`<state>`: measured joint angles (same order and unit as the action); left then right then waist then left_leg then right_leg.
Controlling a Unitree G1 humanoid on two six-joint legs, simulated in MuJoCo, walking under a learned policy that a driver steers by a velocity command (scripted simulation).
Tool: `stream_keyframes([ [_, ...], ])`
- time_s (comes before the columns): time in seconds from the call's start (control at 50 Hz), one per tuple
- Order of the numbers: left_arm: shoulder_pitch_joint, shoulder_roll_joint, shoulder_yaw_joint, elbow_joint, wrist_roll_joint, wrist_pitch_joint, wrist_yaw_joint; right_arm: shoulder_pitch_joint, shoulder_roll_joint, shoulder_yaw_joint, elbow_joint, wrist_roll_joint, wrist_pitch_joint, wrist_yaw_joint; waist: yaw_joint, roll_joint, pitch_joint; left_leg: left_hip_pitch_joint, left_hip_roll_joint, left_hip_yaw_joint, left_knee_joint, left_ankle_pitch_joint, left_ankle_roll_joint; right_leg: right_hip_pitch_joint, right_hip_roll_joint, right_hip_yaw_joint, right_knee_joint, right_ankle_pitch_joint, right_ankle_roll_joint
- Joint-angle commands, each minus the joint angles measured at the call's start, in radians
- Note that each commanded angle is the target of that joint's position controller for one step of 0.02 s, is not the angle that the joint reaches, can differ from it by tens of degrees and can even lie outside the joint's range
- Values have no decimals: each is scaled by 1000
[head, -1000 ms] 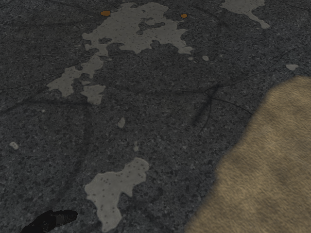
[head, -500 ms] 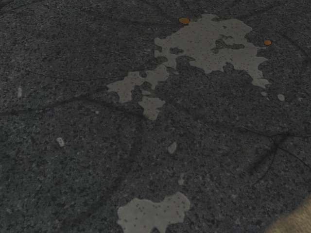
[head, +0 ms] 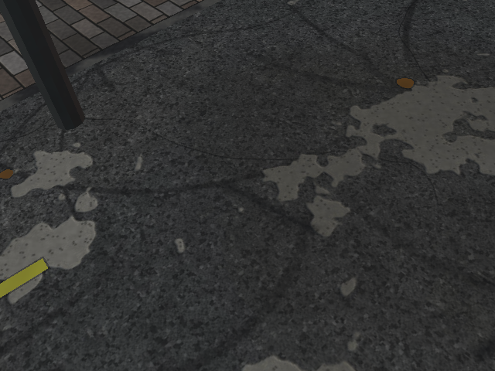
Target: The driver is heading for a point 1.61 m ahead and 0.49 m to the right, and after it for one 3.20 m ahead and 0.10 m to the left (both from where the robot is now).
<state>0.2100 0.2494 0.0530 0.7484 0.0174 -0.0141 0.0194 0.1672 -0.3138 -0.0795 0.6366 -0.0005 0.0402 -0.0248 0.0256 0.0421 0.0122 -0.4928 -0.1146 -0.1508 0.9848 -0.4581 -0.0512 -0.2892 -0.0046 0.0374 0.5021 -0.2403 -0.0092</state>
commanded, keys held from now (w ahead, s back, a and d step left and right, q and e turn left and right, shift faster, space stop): no key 1.00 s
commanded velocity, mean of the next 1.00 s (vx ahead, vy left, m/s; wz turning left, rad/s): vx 0.00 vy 0.00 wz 0.04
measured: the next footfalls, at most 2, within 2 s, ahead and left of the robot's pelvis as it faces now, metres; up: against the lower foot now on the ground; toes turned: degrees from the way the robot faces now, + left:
left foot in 0.16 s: +0.02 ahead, +0.15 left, +0.00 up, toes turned -3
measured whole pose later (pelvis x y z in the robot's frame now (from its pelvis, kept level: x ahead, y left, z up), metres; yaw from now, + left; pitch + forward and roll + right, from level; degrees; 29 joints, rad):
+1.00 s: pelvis -0.01 +0.02 +0.00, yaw +0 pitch -2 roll +0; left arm 0.20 0.21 0.04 1.05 0.00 0.01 0.04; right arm 0.27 -0.21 -0.03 0.92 -0.01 -0.01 -0.04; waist 0.02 0.00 0.04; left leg -0.18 -0.02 -0.06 0.52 -0.31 -0.01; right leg -0.24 -0.02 0.04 0.52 -0.25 0.04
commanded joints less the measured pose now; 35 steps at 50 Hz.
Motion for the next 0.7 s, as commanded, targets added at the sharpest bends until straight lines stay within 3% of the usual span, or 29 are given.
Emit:
stream_keyframes([
  [0.02, -96, 110, 18, -76, -10, -10, 4, 34, -26, -10, -40, 4, -3, -2, -48, -177, -65, 2, 62, 31, -10, 10, -41, 112, -189, 172, -137, 394, -178],
  [0.06, -71, 118, 21, -65, -8, 2, 3, -15, 13, 10, -52, 5, -6, 3, -14, -225, -88, 98, 97, 95, -207, 1, -47, 140, -167, 139, -115, 426, -173],
  [0.1, -29, 146, 27, -51, -13, 12, 2, -21, -8, 5, -46, 16, -7, 5, 5, -248, -96, 168, 94, 124, -373, 45, -43, 166, -181, 165, -95, 429, -185],
  [0.14, -16, 138, 21, -39, -28, 11, 0, 23, -21, 2, -14, 11, -8, 6, -21, -222, -79, 293, 92, 133, -634, 276, -10, 133, -166, 164, -78, 398, -151],
  [0.16, 11, 129, 16, -30, -26, 0, -4, 27, -50, 0, -16, 0, -8, 2, -14, -187, -88, 376, 131, 77, -658, 368, 18, 86, -160, 167, -81, 339, -106],
  [0.18, 22, 113, 9, -34, -2, -18, -14, 41, -109, -10, -23, -11, -6, -7, 10, -71, -123, 469, 218, 4, -579, 603, 52, 19, -118, 116, -34, 265, -57],
  [0.2, 42, 83, 3, -29, 2, -31, -20, 31, -111, -14, 5, -15, -5, -2, 42, 80, -134, 394, 216, 7, -528, 496, 105, 45, -44, 27, -57, 112, -6],
  [0.22, -24, 111, 4, -22, 9, -33, -20, 13, -52, -3, -8, -16, -10, 9, -5, 45, -101, 328, 195, 7, -549, 378, 114, 76, -30, 8, -32, 72, 28],
  [0.24, -57, 109, 6, -22, 5, -29, -19, 13, -24, 7, 1, -24, -16, 12, -12, 25, -77, 292, 190, 8, -563, 311, 100, 79, -28, 4, -28, 71, 34],
  [0.28, -63, 97, 5, -15, -1, -14, -11, 11, -34, 8, 9, -20, -28, 11, -12, 24, -24, 243, 174, 18, -568, 283, 78, 74, -28, 5, -20, 96, 25],
  [0.36, -46, 88, 6, 14, -4, -6, -2, 33, -20, 16, 27, -16, -41, 4, -7, 17, 1, 206, 165, 22, -569, 249, 69, 86, -29, 8, -21, 89, 21],
  [0.52, -31, 88, 10, 86, -9, -1, 8, 60, -9, 23, 67, -13, -52, -1, -9, -25, 5, 210, 151, 33, -564, 243, 69, 97, -30, 10, -27, 97, 33],
  [0.7, -15, 87, 12, 174, -14, 4, 18, 91, 4, 25, 135, -9, -55, -5, -10, -34, 8, 229, 134, 56, -564, 271, 64, 100, -30, 9, -36, 108, 33],
])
